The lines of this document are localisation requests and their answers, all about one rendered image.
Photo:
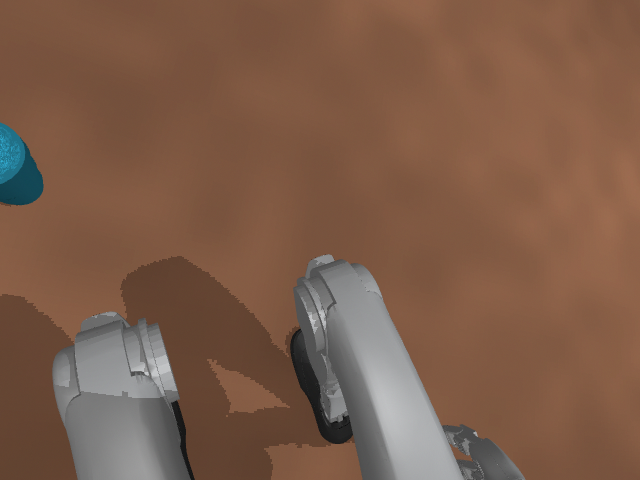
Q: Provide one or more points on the cup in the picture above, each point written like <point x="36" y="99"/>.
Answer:
<point x="21" y="182"/>

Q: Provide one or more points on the right robot foot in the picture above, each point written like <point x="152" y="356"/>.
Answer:
<point x="335" y="432"/>

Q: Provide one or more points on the left robot foot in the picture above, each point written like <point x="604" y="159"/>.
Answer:
<point x="182" y="431"/>

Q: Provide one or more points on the right robot hand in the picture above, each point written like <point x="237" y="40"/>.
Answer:
<point x="489" y="461"/>

